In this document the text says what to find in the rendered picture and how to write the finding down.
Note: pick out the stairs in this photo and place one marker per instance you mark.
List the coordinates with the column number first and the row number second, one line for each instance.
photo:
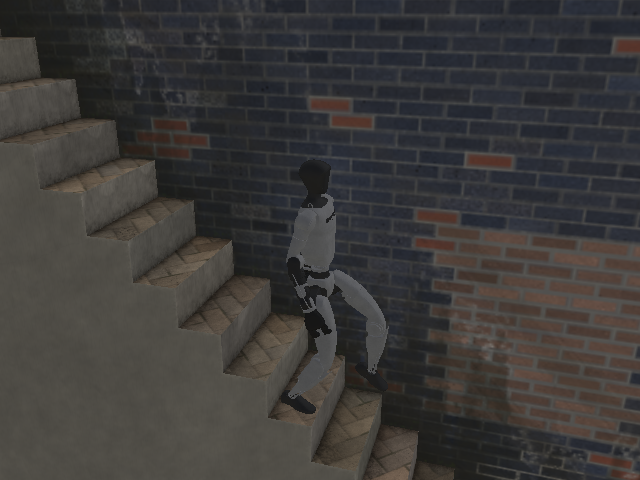
column 129, row 349

